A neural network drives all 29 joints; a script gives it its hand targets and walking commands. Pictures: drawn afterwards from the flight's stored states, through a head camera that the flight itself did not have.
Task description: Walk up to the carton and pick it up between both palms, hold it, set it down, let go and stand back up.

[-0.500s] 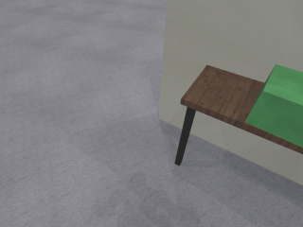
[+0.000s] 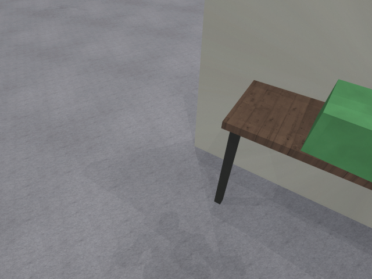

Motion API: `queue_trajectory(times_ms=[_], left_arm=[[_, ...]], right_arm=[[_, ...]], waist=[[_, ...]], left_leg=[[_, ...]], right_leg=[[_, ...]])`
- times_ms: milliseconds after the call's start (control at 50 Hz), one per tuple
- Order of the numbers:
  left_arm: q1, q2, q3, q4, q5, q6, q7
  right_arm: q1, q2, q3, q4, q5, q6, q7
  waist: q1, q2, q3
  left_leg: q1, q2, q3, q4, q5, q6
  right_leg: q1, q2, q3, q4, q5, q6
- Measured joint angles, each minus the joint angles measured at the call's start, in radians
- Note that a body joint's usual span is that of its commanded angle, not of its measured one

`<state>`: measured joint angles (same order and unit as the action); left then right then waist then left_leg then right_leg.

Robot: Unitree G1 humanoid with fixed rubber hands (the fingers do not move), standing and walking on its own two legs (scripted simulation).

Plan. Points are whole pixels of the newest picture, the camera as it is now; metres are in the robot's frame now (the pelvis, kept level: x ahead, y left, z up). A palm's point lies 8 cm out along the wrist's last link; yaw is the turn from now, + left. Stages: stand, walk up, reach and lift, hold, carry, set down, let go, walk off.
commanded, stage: walk up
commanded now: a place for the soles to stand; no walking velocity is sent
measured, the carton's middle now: (364, 131) +0.60 -0.56 -0.04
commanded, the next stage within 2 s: none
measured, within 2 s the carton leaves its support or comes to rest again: neither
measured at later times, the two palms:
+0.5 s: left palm (116, 259) +0.21 +0.18 -0.11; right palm out of the picture +0.04 -0.49 -0.09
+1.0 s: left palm (218, 166) +0.48 -0.08 -0.09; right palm out of the picture -0.04 -0.59 -0.09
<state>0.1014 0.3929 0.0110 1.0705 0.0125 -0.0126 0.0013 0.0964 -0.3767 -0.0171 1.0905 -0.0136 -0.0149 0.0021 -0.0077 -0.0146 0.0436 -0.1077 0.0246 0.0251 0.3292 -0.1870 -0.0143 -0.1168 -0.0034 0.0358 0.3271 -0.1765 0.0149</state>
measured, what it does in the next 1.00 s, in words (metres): steps to the right, turning right: right foot, then left foot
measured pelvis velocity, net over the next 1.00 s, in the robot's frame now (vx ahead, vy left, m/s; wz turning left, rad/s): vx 0.16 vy -0.28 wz -0.50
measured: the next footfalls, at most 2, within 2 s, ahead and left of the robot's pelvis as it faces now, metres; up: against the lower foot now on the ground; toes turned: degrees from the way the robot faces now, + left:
right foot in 0.34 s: +0.09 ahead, -0.27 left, +0.00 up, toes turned -16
left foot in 0.60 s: +0.22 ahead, -0.08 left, +0.00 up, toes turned -15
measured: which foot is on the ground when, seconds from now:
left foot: down 0.00-0.34, up 0.36-0.58, down 0.60-1.00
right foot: down 0.00-0.02, up 0.04-0.32, down 0.34-0.60, up 0.62-0.98, down 1.00-1.00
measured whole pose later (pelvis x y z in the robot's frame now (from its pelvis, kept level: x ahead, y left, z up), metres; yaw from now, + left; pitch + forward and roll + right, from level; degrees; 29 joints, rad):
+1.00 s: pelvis +0.16 -0.28 -0.03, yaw -29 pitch -2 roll +0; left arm 0.14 0.50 0.11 0.69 0.02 0.00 -0.11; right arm 0.46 -0.54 -0.11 0.81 -0.03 -0.09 -0.02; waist -0.08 -0.04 0.08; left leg -0.15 0.22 0.16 0.69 -0.42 -0.03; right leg -0.39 -0.04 -0.02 0.64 -0.25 -0.05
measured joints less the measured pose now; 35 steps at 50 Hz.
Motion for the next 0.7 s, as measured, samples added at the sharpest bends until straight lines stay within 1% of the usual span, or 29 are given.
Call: queue_trajectory(times_ms=[20,40,60,100,120,160,200,240,300,320,340,360,380,400,420,440,460,480,520,540,580,600,620,640,660,700], left_arm=[[0.004,0.001,0.005,-0.011,0.005,0.006,-0.006],[0.017,0.009,0.017,-0.045,0.017,0.020,-0.023],[0.029,0.018,0.030,-0.077,0.028,0.035,-0.039],[0.052,0.039,0.053,-0.140,0.043,0.060,-0.063],[0.062,0.052,0.063,-0.168,0.044,0.068,-0.075],[0.082,0.077,0.085,-0.215,0.039,0.076,-0.100],[0.098,0.094,0.100,-0.247,0.033,0.079,-0.125],[0.107,0.104,0.110,-0.270,0.031,0.081,-0.144],[0.118,0.114,0.118,-0.290,0.034,0.078,-0.156],[0.123,0.118,0.120,-0.296,0.035,0.075,-0.156],[0.128,0.122,0.123,-0.302,0.037,0.068,-0.153],[0.129,0.116,0.125,-0.308,0.039,0.059,-0.145],[0.136,0.109,0.122,-0.315,0.039,0.049,-0.136],[0.148,0.100,0.117,-0.321,0.032,0.043,-0.128],[0.162,0.091,0.111,-0.323,0.024,0.039,-0.120],[0.175,0.080,0.106,-0.323,0.018,0.038,-0.110],[0.186,0.070,0.102,-0.323,0.016,0.038,-0.102],[0.196,0.063,0.098,-0.325,0.017,0.039,-0.097],[0.217,0.058,0.093,-0.337,0.023,0.038,-0.095],[0.227,0.058,0.090,-0.345,0.026,0.037,-0.096],[0.242,0.063,0.087,-0.360,0.028,0.040,-0.098],[0.250,0.066,0.086,-0.368,0.028,0.044,-0.097],[0.254,0.069,0.088,-0.372,0.028,0.047,-0.093],[0.246,0.068,0.090,-0.368,0.028,0.050,-0.085],[0.235,0.069,0.088,-0.361,0.027,0.053,-0.080],[0.207,0.077,0.086,-0.353,0.022,0.048,-0.081]], right_arm=[[0.001,0.000,-0.004,-0.004,-0.001,-0.001,0.000],[0.005,0.001,-0.019,-0.021,-0.005,-0.008,-0.003],[0.011,-0.001,-0.034,-0.042,-0.009,-0.019,-0.010],[0.035,-0.015,-0.059,-0.086,-0.010,-0.037,-0.024],[0.050,-0.024,-0.067,-0.104,-0.012,-0.042,-0.031],[0.077,-0.046,-0.081,-0.130,-0.018,-0.047,-0.038],[0.095,-0.076,-0.097,-0.151,-0.024,-0.048,-0.038],[0.107,-0.108,-0.112,-0.168,-0.028,-0.048,-0.035],[0.122,-0.147,-0.127,-0.184,-0.031,-0.043,-0.027],[0.128,-0.158,-0.130,-0.188,-0.033,-0.040,-0.026],[0.135,-0.169,-0.131,-0.191,-0.035,-0.035,-0.025],[0.136,-0.180,-0.132,-0.191,-0.035,-0.027,-0.026],[0.133,-0.182,-0.130,-0.193,-0.028,-0.017,-0.027],[0.130,-0.175,-0.121,-0.196,-0.017,-0.010,-0.027],[0.128,-0.165,-0.110,-0.202,-0.006,-0.010,-0.025],[0.128,-0.154,-0.098,-0.209,0.001,-0.017,-0.023],[0.131,-0.143,-0.087,-0.218,0.005,-0.027,-0.020],[0.137,-0.131,-0.077,-0.226,0.006,-0.037,-0.016],[0.156,-0.105,-0.065,-0.241,0.005,-0.051,-0.009],[0.168,-0.094,-0.062,-0.247,0.003,-0.056,-0.008],[0.198,-0.076,-0.061,-0.256,-0.001,-0.066,-0.010],[0.219,-0.074,-0.063,-0.263,-0.006,-0.075,-0.013],[0.239,-0.074,-0.066,-0.270,-0.016,-0.086,-0.019],[0.256,-0.072,-0.069,-0.273,-0.022,-0.094,-0.027],[0.271,-0.067,-0.069,-0.269,-0.018,-0.097,-0.033],[0.297,-0.059,-0.065,-0.254,-0.010,-0.099,-0.036]], waist=[[0.004,-0.002,-0.001],[0.015,-0.009,0.000],[0.024,-0.014,0.002],[0.028,-0.015,0.007],[0.028,-0.018,0.011],[0.027,-0.028,0.019],[0.021,-0.031,0.028],[0.013,-0.029,0.035],[0.001,-0.025,0.029],[-0.001,-0.024,0.021],[-0.001,-0.019,0.015],[0.000,0.001,0.021],[0.006,0.008,0.024],[0.015,0.008,0.023],[0.019,0.007,0.021],[0.024,0.009,0.022],[0.029,0.013,0.025],[0.035,0.014,0.026],[0.046,0.007,0.023],[0.051,0.003,0.021],[0.054,-0.008,0.015],[0.053,-0.011,0.008],[0.046,-0.018,0.002],[0.033,-0.030,0.003],[0.019,-0.043,0.003],[-0.003,-0.067,0.010]], left_leg=[[-0.003,0.000,0.004,0.003,-0.002,0.001],[-0.012,0.002,0.020,0.019,-0.011,0.002],[-0.019,0.007,0.038,0.037,-0.023,0.001],[-0.029,0.031,0.065,0.062,-0.044,-0.001],[-0.025,0.044,0.077,0.068,-0.051,-0.005],[-0.008,0.068,0.103,0.072,-0.062,-0.017],[0.005,0.093,0.126,0.088,-0.079,-0.028],[0.009,0.119,0.145,0.122,-0.108,-0.038],[0.006,0.164,0.168,0.201,-0.173,-0.045],[0.000,0.182,0.173,0.240,-0.202,-0.039],[-0.017,0.205,0.171,0.298,-0.236,-0.023],[-0.049,0.231,0.140,0.395,-0.276,0.006],[-0.098,0.216,0.093,0.528,-0.322,0.023],[-0.149,0.181,0.049,0.651,-0.358,0.031],[-0.196,0.147,0.024,0.736,-0.361,0.036],[-0.233,0.124,0.019,0.777,-0.348,0.039],[-0.261,0.110,0.021,0.772,-0.340,0.041],[-0.280,0.096,0.030,0.732,-0.345,0.042],[-0.303,0.068,0.049,0.613,-0.346,0.045],[-0.307,0.054,0.057,0.553,-0.325,0.047],[-0.292,0.029,0.080,0.430,-0.229,0.051],[-0.268,0.020,0.088,0.356,-0.186,0.053],[-0.259,0.014,0.085,0.331,-0.111,0.055],[-0.258,0.015,0.091,0.352,-0.087,0.054],[-0.247,0.018,0.097,0.361,-0.095,0.050],[-0.196,0.030,0.103,0.321,-0.116,0.031]], right_leg=[[-0.009,0.001,0.004,0.012,-0.004,-0.004],[-0.043,0.002,0.016,0.067,-0.035,-0.016],[-0.093,0.003,0.014,0.165,-0.099,-0.026],[-0.206,0.004,0.003,0.393,-0.195,-0.029],[-0.251,-0.001,0.003,0.479,-0.208,-0.028],[-0.309,-0.034,0.004,0.557,-0.193,-0.019],[-0.335,-0.077,0.003,0.537,-0.168,-0.011],[-0.337,-0.114,-0.002,0.477,-0.154,-0.015],[-0.309,-0.138,-0.033,0.407,-0.144,-0.034],[-0.289,-0.136,-0.050,0.383,-0.144,-0.040],[-0.271,-0.123,-0.064,0.361,-0.124,-0.032],[-0.274,-0.098,-0.073,0.386,-0.106,-0.009],[-0.283,-0.080,-0.070,0.419,-0.116,0.006],[-0.283,-0.064,-0.060,0.426,-0.128,0.010],[-0.263,-0.048,-0.043,0.396,-0.159,-0.004],[-0.245,-0.033,-0.035,0.367,-0.143,-0.015],[-0.227,-0.019,-0.031,0.342,-0.125,-0.023],[-0.212,-0.007,-0.027,0.321,-0.112,-0.032],[-0.189,0.011,-0.017,0.293,-0.105,-0.049],[-0.180,0.020,-0.012,0.286,-0.108,-0.053],[-0.169,0.034,-0.004,0.298,-0.134,-0.063],[-0.177,0.042,0.001,0.334,-0.174,-0.071],[-0.200,0.055,0.021,0.406,-0.236,-0.080],[-0.233,0.073,0.057,0.510,-0.277,-0.082],[-0.268,0.088,0.082,0.608,-0.280,-0.078],[-0.328,0.091,0.092,0.726,-0.224,-0.058]])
